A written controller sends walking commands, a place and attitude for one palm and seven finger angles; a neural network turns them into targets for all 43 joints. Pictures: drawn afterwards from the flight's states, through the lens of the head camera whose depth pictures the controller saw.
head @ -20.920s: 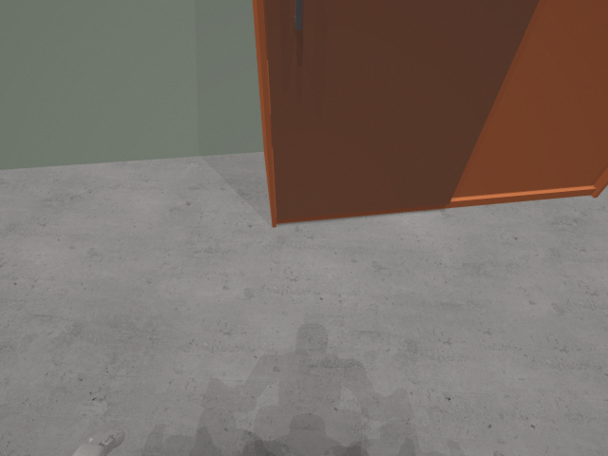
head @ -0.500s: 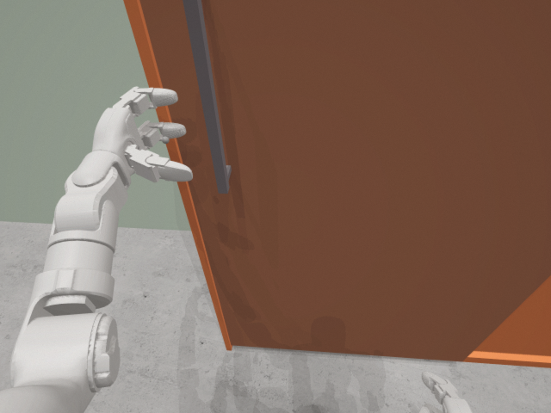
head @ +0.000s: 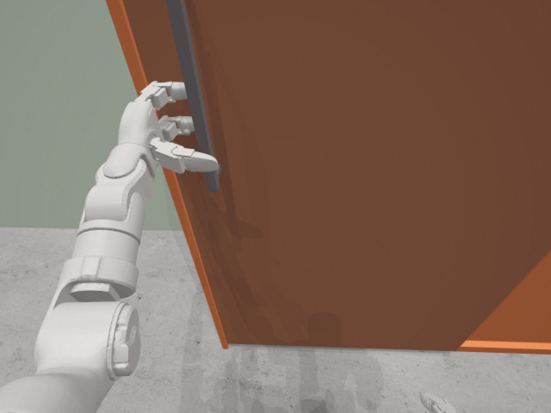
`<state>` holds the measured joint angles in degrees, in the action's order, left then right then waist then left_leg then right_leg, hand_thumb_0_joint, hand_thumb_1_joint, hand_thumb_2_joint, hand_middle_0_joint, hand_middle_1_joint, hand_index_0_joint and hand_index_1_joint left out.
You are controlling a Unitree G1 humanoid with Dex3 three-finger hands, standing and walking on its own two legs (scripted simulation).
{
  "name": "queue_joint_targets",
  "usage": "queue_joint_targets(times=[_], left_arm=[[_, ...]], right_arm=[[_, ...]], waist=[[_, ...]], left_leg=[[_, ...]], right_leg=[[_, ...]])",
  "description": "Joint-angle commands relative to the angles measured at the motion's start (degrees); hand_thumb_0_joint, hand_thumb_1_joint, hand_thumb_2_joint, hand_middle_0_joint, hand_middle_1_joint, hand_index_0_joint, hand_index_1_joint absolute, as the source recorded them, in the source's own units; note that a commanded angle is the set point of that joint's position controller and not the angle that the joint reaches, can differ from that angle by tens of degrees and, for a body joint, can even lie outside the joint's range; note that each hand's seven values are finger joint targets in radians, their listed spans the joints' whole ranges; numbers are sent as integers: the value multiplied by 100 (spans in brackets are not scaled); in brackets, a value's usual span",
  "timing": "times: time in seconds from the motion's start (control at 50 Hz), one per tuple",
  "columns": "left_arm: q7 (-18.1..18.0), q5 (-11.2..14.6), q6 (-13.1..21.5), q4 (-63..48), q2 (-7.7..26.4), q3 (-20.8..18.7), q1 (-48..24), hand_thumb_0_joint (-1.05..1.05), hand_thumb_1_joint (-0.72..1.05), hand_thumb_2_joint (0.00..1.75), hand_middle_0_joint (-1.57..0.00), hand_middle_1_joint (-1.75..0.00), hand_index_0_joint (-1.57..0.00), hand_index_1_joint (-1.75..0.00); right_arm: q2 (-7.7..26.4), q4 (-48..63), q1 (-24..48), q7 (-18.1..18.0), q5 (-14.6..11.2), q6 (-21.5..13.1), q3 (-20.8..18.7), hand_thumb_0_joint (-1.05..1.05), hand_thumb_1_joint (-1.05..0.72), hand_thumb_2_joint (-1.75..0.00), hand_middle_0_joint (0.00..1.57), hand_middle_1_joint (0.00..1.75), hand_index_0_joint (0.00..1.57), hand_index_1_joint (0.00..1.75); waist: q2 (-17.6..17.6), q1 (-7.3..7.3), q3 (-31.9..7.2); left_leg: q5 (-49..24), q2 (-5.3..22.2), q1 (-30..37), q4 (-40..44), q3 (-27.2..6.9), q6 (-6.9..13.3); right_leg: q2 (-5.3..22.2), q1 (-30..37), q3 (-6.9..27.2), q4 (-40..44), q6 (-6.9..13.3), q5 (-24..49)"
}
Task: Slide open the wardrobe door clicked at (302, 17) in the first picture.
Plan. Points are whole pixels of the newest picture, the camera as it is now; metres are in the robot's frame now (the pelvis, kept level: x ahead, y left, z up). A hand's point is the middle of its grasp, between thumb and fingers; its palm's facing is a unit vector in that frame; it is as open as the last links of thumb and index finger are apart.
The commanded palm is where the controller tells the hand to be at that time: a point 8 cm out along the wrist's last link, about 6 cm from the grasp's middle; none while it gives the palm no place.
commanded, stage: feel for the door with the fingertips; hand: left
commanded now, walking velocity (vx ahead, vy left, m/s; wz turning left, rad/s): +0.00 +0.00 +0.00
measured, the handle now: (200, 102) +0.49 +0.12 +0.24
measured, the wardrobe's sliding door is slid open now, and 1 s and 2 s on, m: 0.00 0.00 0.00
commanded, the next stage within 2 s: slide the fingers in behind the handle in 0.42 s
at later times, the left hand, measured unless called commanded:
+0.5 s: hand (185, 130) +0.44 +0.14 +0.22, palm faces -0.01 -1.00 +0.01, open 13.8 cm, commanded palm +0.43 +0.19 +0.22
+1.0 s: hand (192, 139) +0.43 +0.13 +0.21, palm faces -0.02 -1.00 +0.01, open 14.0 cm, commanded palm +0.41 +0.18 +0.22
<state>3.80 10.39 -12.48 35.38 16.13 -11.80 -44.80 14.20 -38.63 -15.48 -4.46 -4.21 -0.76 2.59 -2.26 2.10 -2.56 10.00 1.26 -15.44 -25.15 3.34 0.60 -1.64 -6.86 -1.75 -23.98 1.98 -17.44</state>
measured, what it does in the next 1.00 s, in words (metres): stands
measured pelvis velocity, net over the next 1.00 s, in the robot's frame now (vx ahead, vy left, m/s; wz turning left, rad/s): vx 0.00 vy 0.00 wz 0.00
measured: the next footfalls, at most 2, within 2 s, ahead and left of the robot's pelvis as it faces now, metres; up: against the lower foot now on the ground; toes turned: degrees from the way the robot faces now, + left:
none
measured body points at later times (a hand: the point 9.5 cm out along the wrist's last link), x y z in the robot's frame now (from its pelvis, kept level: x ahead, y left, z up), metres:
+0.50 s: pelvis +0.00 +0.00 +0.00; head +0.00 -0.02 +0.45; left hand +0.44 +0.19 +0.22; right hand +0.12 -0.26 -0.11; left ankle +0.04 +0.12 -0.74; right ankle -0.05 -0.09 -0.74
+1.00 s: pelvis +0.00 +0.00 +0.00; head -0.01 -0.01 +0.45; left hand +0.43 +0.18 +0.21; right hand +0.12 -0.25 -0.11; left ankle +0.04 +0.12 -0.74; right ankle -0.05 -0.09 -0.74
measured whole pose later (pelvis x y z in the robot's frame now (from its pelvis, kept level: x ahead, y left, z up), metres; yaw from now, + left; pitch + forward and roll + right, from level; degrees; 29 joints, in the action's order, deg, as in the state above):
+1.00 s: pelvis +0.00 +0.00 +0.00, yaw +0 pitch +0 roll +0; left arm 4.2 10.6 -11.5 35.1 14.7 -10.2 -44.0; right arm 14.8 -38.5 -15.2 -4.1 -4.6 -1.3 1.8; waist -2.1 1.6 -2.6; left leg 10.4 1.2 -15.8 -26.0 3.2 0.7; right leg -1.6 -7.0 -1.8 -24.4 1.9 -17.7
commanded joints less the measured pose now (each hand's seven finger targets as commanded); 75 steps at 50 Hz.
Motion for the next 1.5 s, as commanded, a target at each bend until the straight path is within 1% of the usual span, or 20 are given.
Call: queue_joint_targets(times=[0.0,0.06,0.08,0.22,0.28,0.44,0.52,0.58,0.66,0.72,0.78,0.8,0.9,0.96,1.04,1.06,1.14,1.18,1.38,1.48], left_arm=[[147,64,463,-1245,997,-96,-3024,0,-50,30,-30,-120,-30,-120],[186,85,382,-1018,1229,-289,-2918,0,-50,30,-30,-120,-30,-120],[194,59,371,-1084,1293,-300,-2999,0,-50,30,-30,-120,-30,-120],[180,78,609,-1224,1168,-168,-3556,0,-50,30,-30,-120,-30,-120],[166,69,668,-1074,1265,-262,-3436,0,-50,30,-30,-120,-30,-120],[222,62,726,-583,1366,-274,-3815,0,-50,30,-30,-120,-30,-120],[228,51,810,-487,1139,-76,-4020,0,-50,30,-30,-120,-30,-120],[227,75,881,-579,1286,-278,-3615,0,-50,30,-30,-120,-30,-120],[274,149,943,-821,1088,-175,-3327,0,-50,30,-30,-120,-30,-120],[247,108,842,-813,1055,-136,-3340,0,-50,30,-30,-120,-30,-120],[172,62,705,-955,1239,-346,-2902,0,-50,30,-30,-120,-30,-120],[158,63,658,-1156,1046,-188,-2985,0,-50,30,-30,-120,-30,-120],[61,53,492,-1363,922,-78,-3021,0,-50,30,-30,-120,-30,-120],[-25,55,531,-1722,871,-24,-3183,0,-50,30,-30,-120,-30,-120],[-69,58,446,-1713,398,358,-3404,0,-50,30,-30,-120,-30,-120],[-106,57,395,-1466,596,143,-3094,0,-50,30,-30,-120,-30,-120],[-186,54,188,-1271,521,102,-3042,0,-50,30,-30,-120,-30,-120],[-236,26,186,-1218,810,-145,-2863,0,-50,30,-30,-120,-30,-120],[-249,8,359,-1833,221,362,-2950,0,-50,30,-30,-120,-30,-120],[-361,7,186,-1819,423,138,-2937,0,-50,30,-30,-120,-30,-120]], right_arm=[[769,765,463,-54,0,-268,-322,0,-90,-90,20,30,20,30],[831,732,387,-70,-8,-259,-355,0,-90,-90,20,30,20,30],[822,746,430,-72,-18,-258,-349,0,-90,-90,20,30,20,30],[799,664,323,-54,-7,-328,-374,0,-90,-90,20,30,20,30],[822,641,300,-39,3,-337,-379,0,-90,-90,20,30,20,30],[849,538,189,-57,3,-337,-373,0,-90,-90,20,30,20,30],[819,529,174,-44,-3,-371,-373,0,-90,-90,20,30,20,30],[837,606,195,-23,11,-373,-381,0,-90,-90,20,30,20,30],[822,699,244,4,-9,-407,-386,0,-90,-90,20,30,20,30],[802,666,306,-1,-25,-385,-362,0,-90,-90,20,30,20,30],[816,752,385,11,-24,-341,-364,0,-90,-90,20,30,20,30],[781,802,429,22,-27,-338,-352,0,-90,-90,20,30,20,30],[759,827,511,-4,-34,-293,-337,0,-90,-90,20,30,20,30],[755,833,531,-18,-15,-306,-351,0,-90,-90,20,30,20,30],[705,740,531,-3,-7,-344,-330,0,-90,-90,20,30,20,30],[735,717,504,-18,1,-321,-348,0,-90,-90,20,30,20,30],[697,710,554,-11,21,-272,-312,0,-90,-90,20,30,20,30],[725,738,593,-15,36,-206,-301,0,-90,-90,20,30,20,30],[657,831,681,38,29,-215,-323,0,-90,-90,20,30,20,30],[658,776,731,21,48,-176,-312,0,-90,-90,20,30,20,30]], waist=[[330,-23,-1557],[494,-67,-1453],[299,-82,-1525],[217,38,-1710],[165,-5,-1756],[449,97,-1596],[165,148,-1633],[268,7,-1862],[448,-48,-1901],[404,-20,-1624],[381,-155,-1645],[296,-143,-1683],[367,-79,-1444],[271,-52,-1668],[96,55,-1629],[361,-12,-1587],[445,-65,-1516],[467,-159,-1569],[394,-76,-1633],[441,-145,-1590]], left_leg=[[-1219,-99,1499,-54,-261,284],[-1103,-107,1386,-34,-258,301],[-1122,-115,1395,-36,-257,301],[-1274,-124,1592,-138,-283,299],[-1307,-135,1560,-145,-283,304],[-1114,-145,1374,-157,-292,311],[-1102,-138,1504,-205,-314,298],[-1314,-136,1525,-201,-321,306],[-1344,-130,1537,-181,-308,310],[-1192,-113,1470,-143,-292,302],[-1234,-109,1411,-99,-268,308],[-1225,-115,1438,-94,-262,296],[-1042,-90,1433,-57,-273,297],[-1199,-71,1674,-82,-295,295],[-1152,-47,1859,-86,-387,236],[-1131,-47,1769,-71,-384,254],[-1069,-78,1568,-19,-343,243],[-1128,-93,1457,16,-301,253],[-1429,-87,1740,-49,-306,264],[-1317,-127,1606,-12,-265,269]], right_leg=[[56,-428,109,339,-126,2259],[70,-422,96,384,-143,2159],[82,-429,132,362,-131,2191],[54,-539,119,298,-121,2311],[61,-485,129,287,-116,2354],[75,-607,139,285,-150,2295],[67,-799,131,282,-131,2130],[68,-554,116,216,-117,2365],[46,-429,67,207,-120,2379],[42,-587,89,253,-126,2248],[57,-436,102,255,-117,2264],[58,-441,92,250,-122,2252],[35,-562,85,338,-124,1976],[34,-515,79,342,-107,2007],[-6,-821,29,324,-87,1811],[-7,-703,22,362,-89,1771],[20,-637,37,351,-101,1857],[54,-407,68,354,-102,1986],[21,-403,56,328,-95,2310],[50,-313,88,368,-116,2310]])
